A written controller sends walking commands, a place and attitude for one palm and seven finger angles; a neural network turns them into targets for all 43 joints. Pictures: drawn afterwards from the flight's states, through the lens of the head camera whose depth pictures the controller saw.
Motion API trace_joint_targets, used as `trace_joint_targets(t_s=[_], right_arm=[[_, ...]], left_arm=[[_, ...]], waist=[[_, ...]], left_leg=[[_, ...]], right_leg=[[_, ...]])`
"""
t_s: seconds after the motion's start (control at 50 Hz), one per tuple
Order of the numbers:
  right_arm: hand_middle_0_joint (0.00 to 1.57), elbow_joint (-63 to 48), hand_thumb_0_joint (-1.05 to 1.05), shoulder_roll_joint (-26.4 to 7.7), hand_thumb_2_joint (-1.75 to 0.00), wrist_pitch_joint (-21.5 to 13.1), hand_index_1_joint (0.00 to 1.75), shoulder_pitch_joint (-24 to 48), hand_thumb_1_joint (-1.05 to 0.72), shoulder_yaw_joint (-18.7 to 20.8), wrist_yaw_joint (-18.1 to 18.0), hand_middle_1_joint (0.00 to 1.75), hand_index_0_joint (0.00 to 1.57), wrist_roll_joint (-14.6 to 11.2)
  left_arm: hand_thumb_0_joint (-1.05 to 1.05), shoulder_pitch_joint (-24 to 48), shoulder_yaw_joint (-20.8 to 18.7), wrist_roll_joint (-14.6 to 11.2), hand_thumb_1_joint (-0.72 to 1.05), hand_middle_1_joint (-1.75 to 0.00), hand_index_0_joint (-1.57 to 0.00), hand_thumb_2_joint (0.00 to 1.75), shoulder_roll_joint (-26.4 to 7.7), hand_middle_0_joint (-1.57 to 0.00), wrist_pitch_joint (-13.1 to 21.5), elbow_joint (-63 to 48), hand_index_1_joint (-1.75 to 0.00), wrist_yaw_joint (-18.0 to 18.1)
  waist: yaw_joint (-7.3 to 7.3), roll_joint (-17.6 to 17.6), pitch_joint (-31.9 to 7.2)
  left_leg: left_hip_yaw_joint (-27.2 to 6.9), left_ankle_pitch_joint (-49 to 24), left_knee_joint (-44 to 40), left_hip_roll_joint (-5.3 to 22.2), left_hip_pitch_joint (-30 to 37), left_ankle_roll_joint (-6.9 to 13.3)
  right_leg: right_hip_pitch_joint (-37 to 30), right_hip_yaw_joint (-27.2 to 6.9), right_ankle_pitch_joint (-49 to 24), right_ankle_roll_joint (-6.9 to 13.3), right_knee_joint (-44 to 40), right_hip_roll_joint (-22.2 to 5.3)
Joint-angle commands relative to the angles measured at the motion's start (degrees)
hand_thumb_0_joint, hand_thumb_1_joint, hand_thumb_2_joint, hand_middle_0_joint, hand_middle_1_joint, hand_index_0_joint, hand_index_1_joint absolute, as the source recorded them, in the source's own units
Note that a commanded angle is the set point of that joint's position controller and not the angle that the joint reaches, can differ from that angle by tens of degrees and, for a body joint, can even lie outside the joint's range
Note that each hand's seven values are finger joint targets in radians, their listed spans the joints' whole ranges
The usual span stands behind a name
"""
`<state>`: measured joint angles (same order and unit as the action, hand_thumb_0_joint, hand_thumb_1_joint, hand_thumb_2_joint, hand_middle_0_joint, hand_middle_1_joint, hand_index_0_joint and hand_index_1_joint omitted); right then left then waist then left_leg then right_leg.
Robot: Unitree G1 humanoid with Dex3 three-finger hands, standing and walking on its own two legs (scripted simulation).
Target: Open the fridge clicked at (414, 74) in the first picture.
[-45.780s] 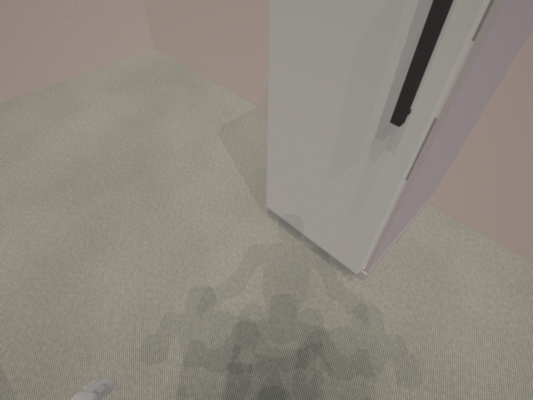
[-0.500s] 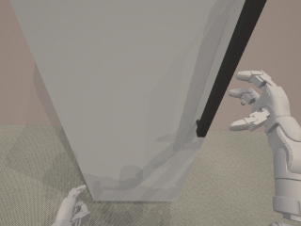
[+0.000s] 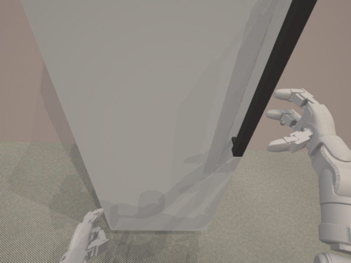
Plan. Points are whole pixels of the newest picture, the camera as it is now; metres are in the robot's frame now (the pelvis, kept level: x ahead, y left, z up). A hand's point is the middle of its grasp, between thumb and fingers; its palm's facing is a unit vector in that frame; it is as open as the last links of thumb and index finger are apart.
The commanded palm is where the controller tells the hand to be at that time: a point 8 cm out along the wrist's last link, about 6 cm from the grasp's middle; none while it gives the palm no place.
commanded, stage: move the hooked fingers beside the handle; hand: right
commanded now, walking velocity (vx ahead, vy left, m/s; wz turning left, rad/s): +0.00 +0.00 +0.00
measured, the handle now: (263, 79) +0.42 -0.14 +0.26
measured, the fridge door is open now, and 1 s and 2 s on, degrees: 0 0 0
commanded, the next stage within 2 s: none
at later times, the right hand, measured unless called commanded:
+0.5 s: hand (288, 114) +0.37 -0.20 +0.21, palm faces -0.02 +1.00 -0.05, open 14.0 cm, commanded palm +0.34 -0.25 +0.21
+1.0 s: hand (289, 119) +0.36 -0.20 +0.21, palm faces -0.07 +1.00 -0.06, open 14.0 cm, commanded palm +0.33 -0.25 +0.20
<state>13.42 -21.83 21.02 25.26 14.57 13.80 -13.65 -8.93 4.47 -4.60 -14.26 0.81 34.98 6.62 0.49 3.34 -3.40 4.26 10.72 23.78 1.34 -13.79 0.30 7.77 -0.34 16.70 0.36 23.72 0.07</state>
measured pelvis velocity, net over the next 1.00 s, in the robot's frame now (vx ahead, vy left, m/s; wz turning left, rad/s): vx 0.00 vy -0.01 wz -0.01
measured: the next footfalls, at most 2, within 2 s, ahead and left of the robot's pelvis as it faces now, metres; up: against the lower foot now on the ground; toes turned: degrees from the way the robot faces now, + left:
none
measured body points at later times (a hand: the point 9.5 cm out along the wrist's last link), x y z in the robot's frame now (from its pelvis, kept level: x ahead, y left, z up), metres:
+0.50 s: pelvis +0.01 +0.00 +0.00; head +0.00 +0.02 +0.45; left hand +0.18 +0.25 -0.09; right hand +0.36 -0.25 +0.22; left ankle +0.02 +0.12 -0.74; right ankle -0.05 -0.12 -0.74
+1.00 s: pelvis +0.00 -0.01 +0.00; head -0.02 +0.02 +0.45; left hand +0.20 +0.22 -0.08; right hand +0.36 -0.25 +0.21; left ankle +0.02 +0.12 -0.74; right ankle -0.05 -0.12 -0.74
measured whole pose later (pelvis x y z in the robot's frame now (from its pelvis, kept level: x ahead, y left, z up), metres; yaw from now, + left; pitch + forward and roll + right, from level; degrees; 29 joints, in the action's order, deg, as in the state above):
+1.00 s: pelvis +0.00 -0.01 +0.00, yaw -1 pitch +0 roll +1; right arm 12.3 -21.9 20.7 26.0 13.7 16.7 -14.5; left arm -8.9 4.5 -5.2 -14.6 1.6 35.7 6.6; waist 1.4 3.7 -4.1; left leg 4.8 11.0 23.4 1.8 -12.8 -0.2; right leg 7.4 -0.9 17.2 0.8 24.2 0.5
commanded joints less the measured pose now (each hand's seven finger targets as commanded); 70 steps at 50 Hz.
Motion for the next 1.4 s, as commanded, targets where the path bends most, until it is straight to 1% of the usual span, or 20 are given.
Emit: trace_joint_targets(t_s=[0.0, 0.08, 0.2, 0.26, 0.36, 0.4, 0.52, 0.6, 0.66, 0.7, 0.74, 0.82, 0.9, 0.98, 1.08, 1.1, 1.14, 1.24, 1.3, 1.38], right_arm=[[0.30, -18.0, 0.00, -15.2, -0.30, -8.8, 1.20, 25.5, 0.50, 7.4, -0.5, 1.20, 0.30, -1.0], [0.30, -16.8, 0.00, -14.6, -0.30, -10.9, 1.20, 25.3, 0.50, 7.8, 0.6, 1.20, 0.30, -1.5], [0.30, -2.5, 0.00, -11.9, -0.30, -4.1, 1.20, 17.9, 0.50, 4.4, 2.9, 1.20, 0.30, -1.1], [0.30, -8.0, 0.00, -12.8, -0.30, -4.8, 1.20, 22.2, 0.50, 4.4, 3.3, 1.20, 0.30, -1.2], [0.30, -21.8, 0.00, -17.7, -0.30, -12.8, 1.20, 28.6, 0.50, 9.9, 1.2, 1.20, 0.30, -2.2], [0.30, -19.6, 0.00, -19.7, -0.30, -13.9, 1.20, 26.7, 0.50, 11.8, 0.6, 1.20, 0.30, -2.0], [0.30, -5.5, 0.00, -10.5, -0.30, -5.1, 1.20, 11.0, 0.50, 5.9, 2.4, 1.20, 0.30, -1.3], [0.30, -10.9, 0.00, -12.3, -0.30, -2.7, 1.20, 7.8, 0.50, 7.1, 4.0, 1.20, 0.30, -1.8], [0.30, -24.0, 0.00, -12.4, -0.30, -7.3, 1.20, 18.4, 0.50, 6.9, 3.0, 1.20, 0.30, -2.7], [0.30, -30.3, 0.00, -16.5, -0.30, -11.4, 1.20, 22.4, 0.50, 9.8, 1.5, 1.20, 0.30, -2.8], [0.30, -30.8, 0.00, -14.9, -0.30, -13.7, 1.20, 24.9, 0.50, 9.1, 0.6, 1.20, 0.30, -2.6], [0.30, -20.0, 0.00, -10.2, -0.30, -10.2, 1.20, 23.3, 0.50, 3.7, 0.7, 1.20, 0.30, -1.1], [0.30, -5.3, 0.00, -4.9, -0.30, -1.6, 1.20, 13.7, 0.50, -0.6, 2.8, 1.20, 0.30, -1.0], [0.30, -10.0, 0.00, -8.9, -0.30, -1.0, 1.20, 17.2, 0.50, 2.7, 2.6, 1.20, 0.30, -1.2], [0.30, -28.9, 0.00, -15.5, -0.30, -11.4, 1.20, 26.7, 0.50, 9.9, -2.2, 1.20, 0.30, -1.7], [0.30, -28.6, 0.00, -17.8, -0.30, -12.6, 1.20, 25.7, 0.50, 11.3, -2.9, 1.20, 0.30, -1.2], [0.30, -23.4, 0.00, -14.8, -0.30, -12.4, 1.20, 25.5, 0.50, 9.0, -3.2, 1.20, 0.30, -0.6], [0.30, -6.1, 0.00, -7.2, -0.30, -3.1, 1.20, 16.2, 0.50, 1.2, 0.4, 1.20, 0.30, 0.2], [0.30, -8.7, 0.00, -5.0, -0.30, -0.9, 1.20, 12.7, 0.50, -0.6, 2.8, 1.20, 0.30, -1.0], [0.30, -24.4, 0.00, -9.0, -0.30, -6.4, 1.20, 22.4, 0.50, 3.5, 1.6, 1.20, 0.30, -2.4]], left_arm=[[0.00, 6.4, -2.8, 0.5, 0.90, -0.30, -0.20, 0.90, -6.9, -0.20, 3.4, -9.7, -0.30, 0.3], [0.00, 5.5, -2.7, 0.4, 0.90, -0.30, -0.20, 0.90, -6.7, -0.20, 4.5, -8.6, -0.30, 0.6], [0.00, 4.4, -3.3, -0.4, 0.90, -0.30, -0.20, 0.90, -8.7, -0.20, 3.2, -7.1, -0.30, 0.5], [0.00, 5.0, -3.4, -0.3, 0.90, -0.30, -0.20, 0.90, -8.4, -0.20, 3.4, -8.8, -0.30, 0.5], [0.00, 5.0, -3.3, 0.4, 0.90, -0.30, -0.20, 0.90, -7.0, -0.20, 5.6, -9.6, -0.30, 0.5], [0.00, 4.2, -3.3, 0.6, 0.90, -0.30, -0.20, 0.90, -7.3, -0.20, 5.9, -8.6, -0.30, 0.5], [0.00, 4.1, -3.3, -0.2, 0.90, -0.30, -0.20, 0.90, -8.0, -0.20, 4.0, -7.6, -0.30, -0.3], [0.00, 5.2, -3.8, -0.5, 0.90, -0.30, -0.20, 0.90, -8.5, -0.20, 2.6, -9.9, -0.30, -0.9], [0.00, 6.5, -3.5, -0.1, 0.90, -0.30, -0.20, 0.90, -7.1, -0.20, 4.3, -11.5, -0.30, -0.4], [0.00, 6.3, -3.2, 0.3, 0.90, -0.30, -0.20, 0.90, -6.7, -0.20, 5.6, -11.0, -0.30, 0.0], [0.00, 5.8, -2.9, 0.7, 0.90, -0.30, -0.20, 0.90, -6.2, -0.20, 6.6, -9.7, -0.30, 0.5], [0.00, 5.7, -2.5, 0.3, 0.90, -0.30, -0.20, 0.90, -6.5, -0.20, 6.2, -6.7, -0.30, 0.9], [0.00, 5.5, -2.7, -0.3, 0.90, -0.30, -0.20, 0.90, -8.0, -0.20, 3.8, -6.3, -0.30, 0.5], [0.00, 6.5, -3.0, 0.0, 0.90, -0.30, -0.20, 0.90, -8.0, -0.20, 2.6, -9.0, -0.30, 0.1], [0.00, 7.0, -2.6, 1.1, 0.90, -0.30, -0.20, 0.90, -5.9, -0.20, 4.7, -10.9, -0.30, -0.1], [0.00, 6.4, -2.6, 1.3, 0.90, -0.30, -0.20, 0.90, -6.0, -0.20, 4.8, -10.3, -0.30, -0.1], [0.00, 5.8, -2.5, 1.1, 0.90, -0.30, -0.20, 0.90, -5.9, -0.20, 4.7, -8.4, -0.30, 0.1], [0.00, 5.0, -2.8, -0.3, 0.90, -0.30, -0.20, 0.90, -7.6, -0.20, 2.7, -6.7, -0.30, 0.1], [0.00, 5.3, -3.5, -0.6, 0.90, -0.30, -0.20, 0.90, -8.1, -0.20, 2.5, -8.6, -0.30, -0.5], [0.00, 6.5, -3.5, 0.1, 0.90, -0.30, -0.20, 0.90, -7.0, -0.20, 4.3, -10.8, -0.30, -0.3]], waist=[[0.79, -1.4, -18.1], [0.30, -0.7, -17.5], [-0.35, -3.2, -6.3], [-0.27, -2.4, -11.0], [0.27, 0.4, -21.6], [0.61, 0.3, -20.1], [0.87, -2.7, -7.7], [1.39, -4.8, -10.3], [0.48, -3.5, -15.8], [0.46, 0.0, -18.3], [-0.22, 2.3, -19.3], [-1.02, 4.4, -10.9], [-0.40, -2.1, -3.9], [0.58, -6.2, -10.5], [1.84, -1.5, -22.4], [2.02, 0.0, -21.7], [0.80, 0.1, -17.2], [-0.15, 0.6, -4.5], [0.12, -2.2, -8.7], [0.49, -4.3, -18.6]], left_leg=[[-1.5, -15.5, -0.3, -0.5, 13.6, 1.6], [-1.3, -18.5, -0.6, -0.7, 14.0, 1.5], [-0.9, -9.4, -2.4, -0.7, 7.3, 1.1], [-1.1, -10.4, -1.5, -0.4, 8.9, 1.1], [-1.7, -20.2, 0.3, -0.5, 15.3, 1.4], [-1.5, -20.5, 0.2, -0.6, 15.3, 1.5], [-0.3, -16.7, -1.5, -0.6, 10.6, 1.2], [-0.3, -17.6, -0.6, -0.7, 11.3, 1.2], [-0.7, -18.1, -0.1, -0.8, 11.7, 1.1], [-1.1, -19.4, 0.4, -1.0, 12.4, 1.4], [-0.9, -20.5, 0.1, -1.1, 12.4, 1.5], [-0.3, -15.0, -1.6, -0.8, 8.7, 1.6], [0.4, -9.1, -2.4, -0.9, 5.7, 1.5], [0.2, -10.9, -0.6, -0.5, 8.2, 1.5], [-1.0, -20.2, 1.2, -0.7, 15.7, 1.9], [-1.2, -20.6, 1.3, -0.7, 15.8, 2.0], [-1.0, -19.4, -0.1, -0.8, 14.1, 1.8], [-0.4, -10.0, -2.6, -0.8, 7.4, 1.6], [0.1, -12.2, -1.6, -0.9, 8.7, 1.6], [-0.5, -17.6, 0.3, -0.8, 12.5, 1.4]], right_leg=[[-1.2, -0.7, -19.5, 0.9, -1.8, 0.2], [-1.5, -0.4, -21.1, 0.9, -2.0, 0.3], [3.8, -0.3, -12.6, 1.0, -2.5, 0.0], [2.7, -0.5, -13.8, 1.2, -1.9, 0.3], [-3.1, -0.5, -22.9, 1.1, -0.9, 0.5], [-2.6, -0.4, -23.2, 1.0, -1.2, 0.2], [3.1, 0.1, -18.5, 0.7, -3.0, -0.2], [2.6, 0.2, -19.3, 1.0, -2.2, -0.3], [-1.2, -0.3, -20.9, 1.3, -1.4, 0.0], [-4.1, -0.6, -23.4, 1.1, -0.8, 0.1], [-5.7, -0.7, -25.5, 0.7, -1.0, 0.4], [-2.6, -0.9, -20.5, 0.1, -2.5, 0.1], [2.5, -1.4, -13.8, 0.3, -3.2, -0.2], [2.4, -2.0, -15.2, 0.7, -2.3, -0.1], [-3.9, -1.5, -26.1, 0.2, -1.4, 0.3], [-4.0, -1.3, -26.8, 0.1, -1.2, 0.1], [-2.4, -0.7, -24.8, 0.1, -2.3, 0.0], [3.2, -0.5, -14.6, 0.3, -3.8, -0.3], [1.7, -0.8, -16.1, 0.5, -2.7, -0.4], [-2.3, -1.2, -21.4, 1.1, -1.2, 0.2]])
